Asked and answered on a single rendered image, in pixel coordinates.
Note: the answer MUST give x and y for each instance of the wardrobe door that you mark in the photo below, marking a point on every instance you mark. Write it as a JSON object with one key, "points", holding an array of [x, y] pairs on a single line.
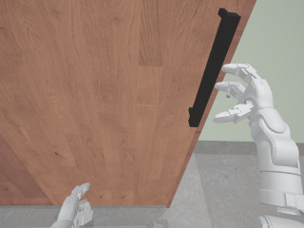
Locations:
{"points": [[98, 92], [16, 182]]}

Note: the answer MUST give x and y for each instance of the handle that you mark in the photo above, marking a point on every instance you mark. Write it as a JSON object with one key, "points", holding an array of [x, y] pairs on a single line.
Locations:
{"points": [[226, 31]]}

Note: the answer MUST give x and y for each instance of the right robot forearm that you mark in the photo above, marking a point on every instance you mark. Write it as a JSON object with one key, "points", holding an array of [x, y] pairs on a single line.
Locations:
{"points": [[278, 164]]}

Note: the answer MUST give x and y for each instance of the right robot upper arm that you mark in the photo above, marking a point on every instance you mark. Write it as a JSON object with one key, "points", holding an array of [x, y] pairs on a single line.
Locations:
{"points": [[268, 221]]}

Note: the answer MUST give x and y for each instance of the robot right hand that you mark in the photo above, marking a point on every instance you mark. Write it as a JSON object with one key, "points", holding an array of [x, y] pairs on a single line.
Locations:
{"points": [[257, 92]]}

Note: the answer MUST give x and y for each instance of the robot left hand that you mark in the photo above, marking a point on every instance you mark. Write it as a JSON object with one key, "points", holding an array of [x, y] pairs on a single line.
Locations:
{"points": [[72, 208]]}

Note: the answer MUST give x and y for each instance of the left robot forearm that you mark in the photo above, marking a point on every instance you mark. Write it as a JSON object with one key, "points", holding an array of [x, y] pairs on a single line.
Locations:
{"points": [[63, 223]]}

